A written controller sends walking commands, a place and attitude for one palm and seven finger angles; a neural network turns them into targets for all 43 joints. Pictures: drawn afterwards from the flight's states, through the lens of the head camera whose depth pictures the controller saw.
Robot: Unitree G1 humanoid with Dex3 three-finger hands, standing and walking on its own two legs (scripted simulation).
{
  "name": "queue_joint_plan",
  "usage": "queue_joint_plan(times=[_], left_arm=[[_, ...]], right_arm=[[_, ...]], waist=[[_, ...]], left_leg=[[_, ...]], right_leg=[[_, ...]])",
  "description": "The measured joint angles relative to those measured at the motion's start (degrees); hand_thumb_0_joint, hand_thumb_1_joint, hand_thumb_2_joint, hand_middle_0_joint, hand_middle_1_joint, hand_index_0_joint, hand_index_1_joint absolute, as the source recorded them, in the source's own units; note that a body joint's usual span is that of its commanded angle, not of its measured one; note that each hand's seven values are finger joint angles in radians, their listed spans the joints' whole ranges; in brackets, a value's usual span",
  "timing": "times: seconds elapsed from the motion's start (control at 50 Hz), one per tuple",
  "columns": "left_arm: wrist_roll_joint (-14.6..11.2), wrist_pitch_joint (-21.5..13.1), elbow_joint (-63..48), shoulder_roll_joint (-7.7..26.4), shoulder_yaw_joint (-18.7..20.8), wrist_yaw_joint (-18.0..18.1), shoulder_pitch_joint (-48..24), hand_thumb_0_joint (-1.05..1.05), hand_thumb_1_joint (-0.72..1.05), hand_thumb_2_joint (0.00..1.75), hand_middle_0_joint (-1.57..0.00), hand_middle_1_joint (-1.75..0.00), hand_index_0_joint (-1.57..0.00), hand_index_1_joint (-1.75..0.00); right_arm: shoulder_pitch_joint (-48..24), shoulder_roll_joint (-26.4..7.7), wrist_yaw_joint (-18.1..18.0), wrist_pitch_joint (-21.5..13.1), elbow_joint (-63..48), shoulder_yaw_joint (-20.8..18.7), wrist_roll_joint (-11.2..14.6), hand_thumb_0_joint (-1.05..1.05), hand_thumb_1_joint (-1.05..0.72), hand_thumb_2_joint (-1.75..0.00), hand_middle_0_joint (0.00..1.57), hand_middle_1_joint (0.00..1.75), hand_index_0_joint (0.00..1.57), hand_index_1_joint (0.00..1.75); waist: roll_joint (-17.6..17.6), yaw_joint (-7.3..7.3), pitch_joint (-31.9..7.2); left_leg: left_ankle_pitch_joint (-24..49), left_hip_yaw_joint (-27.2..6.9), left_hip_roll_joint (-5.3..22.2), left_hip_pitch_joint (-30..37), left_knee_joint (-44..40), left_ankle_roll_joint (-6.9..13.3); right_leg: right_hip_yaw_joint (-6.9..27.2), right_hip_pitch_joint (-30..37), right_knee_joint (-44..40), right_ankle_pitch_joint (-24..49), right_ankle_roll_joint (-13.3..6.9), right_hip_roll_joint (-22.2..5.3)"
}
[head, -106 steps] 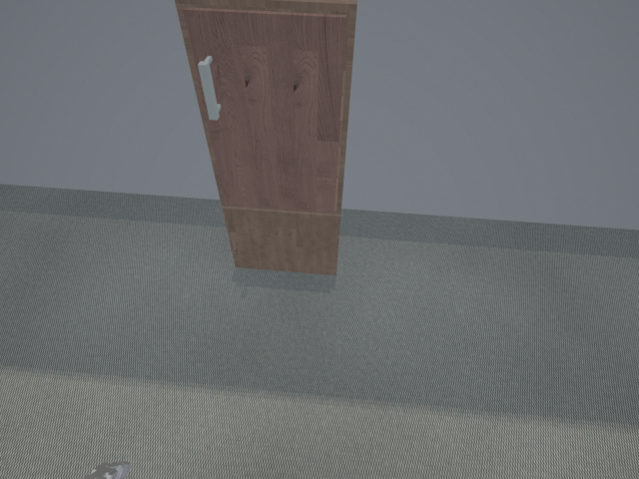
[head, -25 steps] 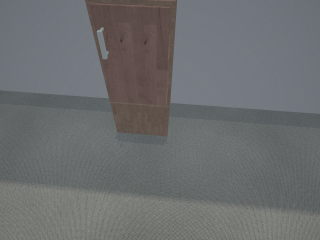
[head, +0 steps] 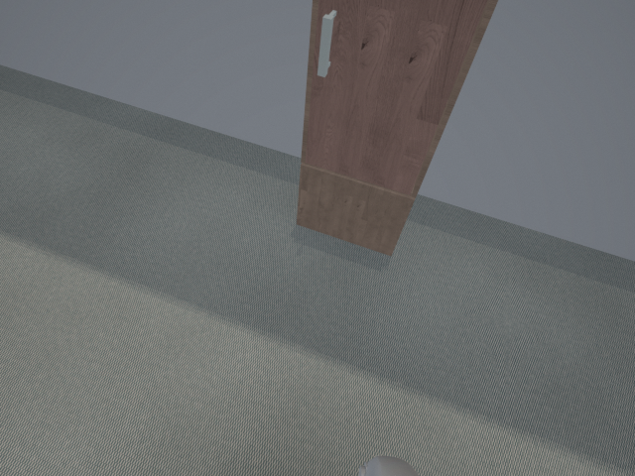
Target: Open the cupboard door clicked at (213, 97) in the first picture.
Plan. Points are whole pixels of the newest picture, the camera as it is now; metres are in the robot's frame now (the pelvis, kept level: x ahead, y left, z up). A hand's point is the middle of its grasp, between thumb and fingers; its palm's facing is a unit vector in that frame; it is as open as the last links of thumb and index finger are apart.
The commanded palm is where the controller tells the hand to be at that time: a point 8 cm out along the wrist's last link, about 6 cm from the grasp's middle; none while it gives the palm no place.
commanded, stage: walk to a spot facing it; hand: left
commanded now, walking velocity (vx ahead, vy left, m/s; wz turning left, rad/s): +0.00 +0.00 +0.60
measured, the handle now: (327, 43) +1.05 +0.01 +0.02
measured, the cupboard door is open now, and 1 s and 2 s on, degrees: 0 0 0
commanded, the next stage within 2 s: turn to face it in 0.82 s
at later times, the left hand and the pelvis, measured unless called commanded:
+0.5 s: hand out of the picture +0.00 +0.17 -0.14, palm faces +0.33 -0.90 -0.29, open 7.3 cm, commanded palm none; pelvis +0.02 -0.04 +0.01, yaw +17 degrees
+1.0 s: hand out of the picture -0.03 +0.21 -0.18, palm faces +0.64 -0.74 -0.22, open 7.4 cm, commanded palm none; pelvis +0.13 +0.09 -0.02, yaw +35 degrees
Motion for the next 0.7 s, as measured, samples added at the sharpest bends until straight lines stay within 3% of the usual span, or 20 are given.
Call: queue_joint_plan(times=[0.18,0.3,0.36,0.38,0.42,0.52,0.6,0.7], left_arm=[[-0.10,-0.38,-0.96,-0.21,0.97,0.32,-1.00,0.01,0.91,0.89,-0.20,-0.30,-0.20,-0.30],[-0.05,-0.87,-1.87,-0.84,0.67,-0.31,-0.48,0.01,0.91,0.89,-0.20,-0.30,-0.20,-0.30],[-0.24,-1.99,-2.95,-1.20,0.29,-0.68,1.25,0.01,0.91,0.89,-0.20,-0.30,-0.20,-0.30],[-0.07,-2.63,-3.64,-0.93,0.13,-0.70,2.28,0.01,0.91,0.89,-0.20,-0.30,-0.20,-0.30],[0.17,-3.38,-3.44,-1.50,-0.40,-0.16,3.56,0.01,0.91,0.89,-0.20,-0.30,-0.20,-0.30],[-0.13,-5.00,-1.00,-2.47,-1.15,-0.03,8.83,0.01,0.91,0.89,-0.20,-0.30,-0.20,-0.30],[-0.05,-6.21,1.06,-3.50,-1.68,0.12,11.79,0.01,0.91,0.89,-0.20,-0.30,-0.20,-0.30],[0.51,-7.10,2.79,-5.39,-2.16,0.41,15.21,0.01,0.91,0.89,-0.20,-0.30,-0.20,-0.30]], right_arm=[[0.65,-0.52,-0.28,0.19,-0.67,-1.35,-0.17,0.00,-0.90,-0.90,0.20,0.30,0.20,0.30],[1.62,-2.13,0.06,0.83,-0.87,-2.26,-0.72,0.00,-0.90,-0.90,0.20,0.30,0.20,0.30],[2.20,-3.09,0.25,1.42,-0.69,-2.74,-0.73,0.00,-0.90,-0.90,0.20,0.30,0.20,0.30],[2.40,-3.20,0.29,1.65,-0.81,-2.89,-0.47,0.00,-0.90,-0.90,0.20,0.30,0.20,0.30],[2.14,-3.98,0.26,1.92,-0.51,-3.34,-0.49,0.00,-0.90,-0.90,0.20,0.30,0.20,0.30],[1.94,-5.57,2.24,1.91,-1.19,-3.91,-1.24,0.01,-0.90,-0.90,0.20,0.30,0.20,0.30],[0.83,-6.12,2.88,1.75,-1.73,-3.97,-1.09,0.01,-0.91,-0.90,0.20,0.30,0.19,0.30],[-2.14,-5.73,3.21,2.67,-1.28,-3.37,-1.03,0.01,-0.91,-0.90,0.20,0.30,0.19,0.30]], waist=[[1.71,-0.83,-1.87],[3.39,-1.85,-4.13],[4.06,-1.29,-5.21],[3.36,-0.71,-5.73],[4.09,0.20,-5.69],[4.17,0.49,-6.21],[4.19,0.33,-4.77],[4.16,1.73,-2.48]], left_leg=[[4.71,-5.30,-2.62,0.03,-5.35,0.23],[5.47,-9.39,-3.77,-0.54,-5.77,-0.66],[4.40,-11.10,-4.44,-1.01,-4.32,-1.85],[0.75,-10.54,-5.17,-2.52,-1.30,-2.45],[-7.44,-8.06,-4.51,-7.23,10.23,-4.03],[-2.97,-1.99,0.15,-16.44,32.02,-5.86],[2.57,-1.20,4.16,-19.80,36.89,-6.65],[3.33,0.60,7.05,-20.45,33.42,-6.52]], right_leg=[[2.21,2.92,-7.84,0.27,1.01,1.21],[1.62,8.30,-19.18,-3.64,-0.48,3.72],[0.22,14.14,-30.74,-2.19,-1.82,5.19],[0.25,16.49,-35.95,-2.27,-2.91,4.76],[-1.05,17.13,-37.09,3.66,-4.77,4.68],[-5.07,23.26,-42.86,5.06,-5.13,2.51],[-8.87,27.36,-45.53,4.34,-4.54,1.26],[-13.47,30.84,-45.55,1.23,-3.11,-0.11]])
